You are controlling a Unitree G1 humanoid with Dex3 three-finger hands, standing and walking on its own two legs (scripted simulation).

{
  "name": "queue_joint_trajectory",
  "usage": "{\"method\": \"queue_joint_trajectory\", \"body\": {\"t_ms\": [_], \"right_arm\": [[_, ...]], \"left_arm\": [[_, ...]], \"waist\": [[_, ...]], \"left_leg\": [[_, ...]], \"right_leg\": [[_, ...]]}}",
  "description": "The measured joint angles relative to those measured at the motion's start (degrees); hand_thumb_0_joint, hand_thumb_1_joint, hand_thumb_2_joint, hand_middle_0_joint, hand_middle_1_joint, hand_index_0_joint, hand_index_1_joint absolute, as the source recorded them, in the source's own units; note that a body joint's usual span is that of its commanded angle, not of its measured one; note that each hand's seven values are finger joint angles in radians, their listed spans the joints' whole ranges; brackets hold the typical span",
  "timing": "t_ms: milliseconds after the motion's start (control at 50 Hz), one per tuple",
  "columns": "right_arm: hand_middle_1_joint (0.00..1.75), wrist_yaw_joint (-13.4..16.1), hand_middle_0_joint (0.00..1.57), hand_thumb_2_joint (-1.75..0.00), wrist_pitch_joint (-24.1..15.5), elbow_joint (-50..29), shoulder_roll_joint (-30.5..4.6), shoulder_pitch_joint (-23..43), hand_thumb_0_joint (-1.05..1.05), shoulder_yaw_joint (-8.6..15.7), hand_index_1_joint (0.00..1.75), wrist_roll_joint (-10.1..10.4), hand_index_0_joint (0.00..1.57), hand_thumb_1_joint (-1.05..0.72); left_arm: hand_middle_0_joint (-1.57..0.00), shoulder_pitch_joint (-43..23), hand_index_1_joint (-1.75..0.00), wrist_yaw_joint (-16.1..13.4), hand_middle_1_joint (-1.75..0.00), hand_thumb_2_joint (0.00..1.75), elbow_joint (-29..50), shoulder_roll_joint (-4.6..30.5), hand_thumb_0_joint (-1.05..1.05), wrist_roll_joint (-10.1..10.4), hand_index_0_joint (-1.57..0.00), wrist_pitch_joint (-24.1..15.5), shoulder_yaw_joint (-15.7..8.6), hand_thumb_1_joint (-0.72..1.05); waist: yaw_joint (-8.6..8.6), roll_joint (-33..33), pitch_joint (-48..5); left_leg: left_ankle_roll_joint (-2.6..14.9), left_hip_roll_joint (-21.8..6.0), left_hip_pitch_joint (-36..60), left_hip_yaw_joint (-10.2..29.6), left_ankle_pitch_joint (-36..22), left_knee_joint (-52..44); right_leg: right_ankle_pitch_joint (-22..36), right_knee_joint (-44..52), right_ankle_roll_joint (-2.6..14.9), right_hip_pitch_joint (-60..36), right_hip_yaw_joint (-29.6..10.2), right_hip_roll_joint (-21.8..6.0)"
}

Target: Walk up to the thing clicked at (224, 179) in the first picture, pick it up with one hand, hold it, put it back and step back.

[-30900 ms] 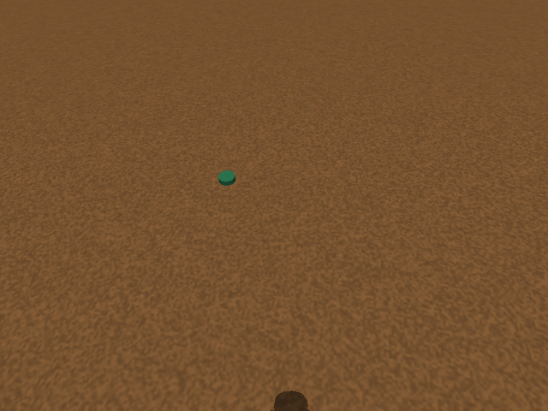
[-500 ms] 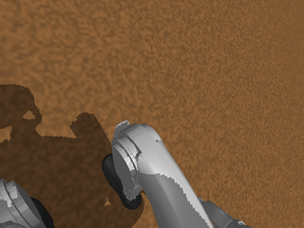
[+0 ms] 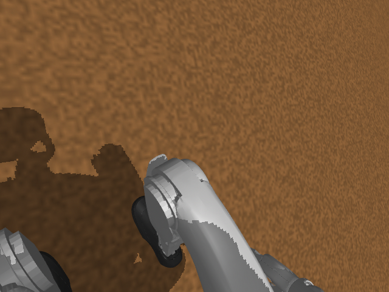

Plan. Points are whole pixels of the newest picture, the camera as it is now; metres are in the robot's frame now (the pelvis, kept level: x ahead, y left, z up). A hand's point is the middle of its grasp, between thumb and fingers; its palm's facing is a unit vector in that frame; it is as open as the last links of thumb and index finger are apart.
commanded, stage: settle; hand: left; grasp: from above
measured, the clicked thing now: out of the picture +0.48 +0.34 -0.30
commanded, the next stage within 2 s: lift in 0.82 s
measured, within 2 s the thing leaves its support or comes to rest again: leaves its support in 0.18 s
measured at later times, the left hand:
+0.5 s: hand out of the picture +0.48 +0.36 -0.19, palm faces -0.37 -0.15 -0.92, open 10.8 cm
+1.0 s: hand out of the picture +0.47 +0.36 -0.14, palm faces -0.41 -0.12 -0.91, open 10.9 cm
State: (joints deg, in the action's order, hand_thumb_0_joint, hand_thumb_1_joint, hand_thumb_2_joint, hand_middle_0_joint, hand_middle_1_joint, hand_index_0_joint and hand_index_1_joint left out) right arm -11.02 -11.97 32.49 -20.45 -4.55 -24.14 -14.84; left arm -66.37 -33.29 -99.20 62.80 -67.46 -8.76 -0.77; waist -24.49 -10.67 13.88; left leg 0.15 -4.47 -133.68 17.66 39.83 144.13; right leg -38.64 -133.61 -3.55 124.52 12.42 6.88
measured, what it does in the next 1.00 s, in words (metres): stands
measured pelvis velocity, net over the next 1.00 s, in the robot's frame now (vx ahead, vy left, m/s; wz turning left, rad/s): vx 0.00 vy -0.01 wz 0.11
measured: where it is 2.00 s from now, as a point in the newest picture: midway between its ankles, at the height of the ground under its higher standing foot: (118, 272)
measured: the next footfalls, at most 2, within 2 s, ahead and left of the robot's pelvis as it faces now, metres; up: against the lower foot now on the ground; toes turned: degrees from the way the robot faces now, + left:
none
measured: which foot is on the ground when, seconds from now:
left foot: down 0.00-1.00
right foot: down 0.00-1.00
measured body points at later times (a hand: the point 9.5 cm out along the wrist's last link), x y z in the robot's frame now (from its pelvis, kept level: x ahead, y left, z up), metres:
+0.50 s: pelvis +0.01 +0.00 +0.00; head +0.26 +0.13 +0.35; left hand +0.49 +0.36 -0.14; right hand +0.08 -0.25 -0.06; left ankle +0.07 +0.13 -0.28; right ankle +0.12 -0.11 -0.28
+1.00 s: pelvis +0.00 -0.01 +0.01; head +0.24 +0.10 +0.37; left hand +0.48 +0.36 -0.08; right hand +0.08 -0.26 -0.08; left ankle +0.07 +0.13 -0.28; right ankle +0.12 -0.11 -0.28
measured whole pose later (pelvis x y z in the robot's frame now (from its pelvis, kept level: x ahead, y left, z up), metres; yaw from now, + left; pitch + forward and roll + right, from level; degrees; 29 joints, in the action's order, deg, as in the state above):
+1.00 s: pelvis +0.00 -0.01 +0.01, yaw +6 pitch +32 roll -10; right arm -7.6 -0.1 34.9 -17.7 -10.4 -10.3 -7.5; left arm -60.0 -11.7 -74.2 47.5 -66.2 -3.5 -0.9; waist -16.0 -0.8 1.3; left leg -0.2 -2.8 -135.8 11.1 36.4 139.1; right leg -39.0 -134.1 -1.8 128.1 7.6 3.6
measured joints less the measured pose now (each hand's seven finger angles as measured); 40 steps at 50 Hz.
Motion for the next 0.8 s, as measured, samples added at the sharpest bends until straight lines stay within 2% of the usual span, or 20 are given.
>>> {"method": "queue_joint_trajectory", "body": {"t_ms": [180, 280, 380, 520, 680, 800], "right_arm": [[0.30, -0.16, 0.20, -0.90, 0.74, 0.98, 0.52, -1.46, 0.00, 1.13, 0.30, 0.64, 0.20, -0.92], [0.30, -0.13, 0.20, -0.90, 1.81, 1.48, 0.60, -2.45, 0.00, 2.92, 0.30, 1.00, 0.20, -0.92], [0.30, -0.40, 0.20, -0.90, 2.45, 2.18, 0.40, -3.09, 0.00, 5.24, 0.30, 1.92, 0.20, -0.92], [0.30, -0.74, 0.20, -0.90, 4.21, 3.06, 0.84, -4.08, 0.00, 8.91, 0.30, 4.15, 0.20, -0.92], [0.30, -0.13, 0.20, -0.90, 7.20, 2.35, 1.17, -4.88, 0.00, 11.18, 0.30, 6.16, 0.20, -0.92], [0.30, 1.14, 0.20, -0.90, 9.15, 2.24, 1.77, -5.28, 0.00, 12.13, 0.30, 6.66, 0.20, -0.92]], "left_arm": [[-0.55, 1.31, -0.71, 2.84, -0.77, 0.48, 3.96, -1.59, 0.00, -0.09, -0.60, 1.66, -1.85, -0.10], [-0.57, 3.37, -0.69, 4.83, -0.75, 0.46, 7.52, -3.15, 0.00, -0.02, -0.61, 2.28, -2.63, -0.10], [-0.58, 5.03, -0.68, 7.10, -0.74, 0.44, 12.93, -5.39, 0.00, 0.61, -0.63, 2.93, -2.62, -0.10], [-0.59, 5.66, -0.67, 11.75, -0.73, 0.42, 15.85, -9.20, 0.00, 2.23, -0.64, 4.93, -0.92, -0.09], [-0.60, 6.47, -0.67, 16.78, -0.72, 0.42, 18.81, -12.89, 0.00, 1.80, -0.64, 5.01, -0.06, -0.10], [-0.60, 6.74, -0.67, 18.55, -0.72, 0.43, 21.27, -14.22, 0.00, 1.09, -0.65, 4.39, -0.39, -0.10]], "waist": [[0.81, 0.46, -1.43], [1.97, 1.98, -2.67], [3.57, 4.13, -4.58], [5.19, 6.96, -8.77], [6.90, 8.64, -10.89], [7.64, 8.89, -11.48]], "left_leg": [[-0.55, 0.34, -0.30, -0.12, -0.12, -0.31], [-0.71, 0.55, -0.57, -0.39, -0.29, -0.67], [-0.48, 0.54, -1.01, -1.29, -0.35, -1.21], [-0.31, 0.65, -1.65, -2.66, -0.48, -1.94], [-0.06, 0.99, -1.84, -4.32, -1.58, -2.73], [-0.07, 1.29, -2.18, -5.33, -2.64, -3.30]], "right_leg": [[-0.21, -0.18, 0.59, 0.46, -0.01, -0.41], [-0.34, -0.20, 0.91, 0.80, -0.15, -0.72], [-0.61, -0.14, 0.89, 1.34, -0.81, -0.96], [-1.07, -0.32, 1.04, 2.25, -1.81, -1.44], [-0.88, -0.74, 1.21, 2.69, -3.07, -2.11], [-0.45, -1.05, 1.40, 3.27, -3.84, -2.59]]}}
